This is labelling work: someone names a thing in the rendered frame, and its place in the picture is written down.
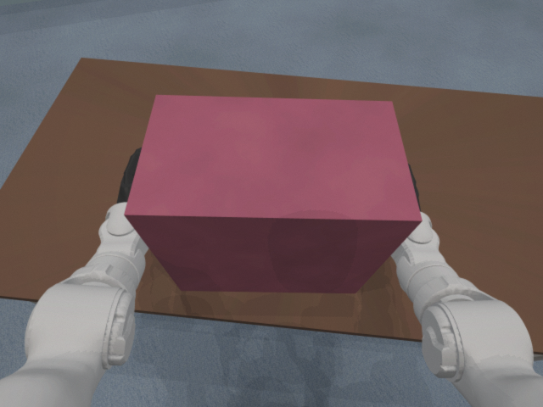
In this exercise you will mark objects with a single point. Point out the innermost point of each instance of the carton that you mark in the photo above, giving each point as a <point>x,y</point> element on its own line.
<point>272,195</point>

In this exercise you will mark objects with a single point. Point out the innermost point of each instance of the robot left hand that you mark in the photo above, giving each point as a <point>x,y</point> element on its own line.
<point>126,182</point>

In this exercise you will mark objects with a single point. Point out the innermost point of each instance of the robot right hand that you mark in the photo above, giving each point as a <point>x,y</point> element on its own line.
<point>414,184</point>

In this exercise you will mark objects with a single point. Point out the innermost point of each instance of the robot left upper arm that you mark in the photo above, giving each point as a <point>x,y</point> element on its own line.
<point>79,332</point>

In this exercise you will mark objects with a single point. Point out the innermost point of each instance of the left robot forearm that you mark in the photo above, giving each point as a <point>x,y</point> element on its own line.
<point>118,262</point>

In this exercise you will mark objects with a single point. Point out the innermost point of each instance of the robot right upper arm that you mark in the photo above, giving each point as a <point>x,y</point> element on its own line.
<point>481,347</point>

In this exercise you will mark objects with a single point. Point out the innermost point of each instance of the table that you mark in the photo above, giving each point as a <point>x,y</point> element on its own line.
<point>477,158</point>

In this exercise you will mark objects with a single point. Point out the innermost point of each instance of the right robot forearm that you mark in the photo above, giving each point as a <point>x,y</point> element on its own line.
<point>427,279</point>

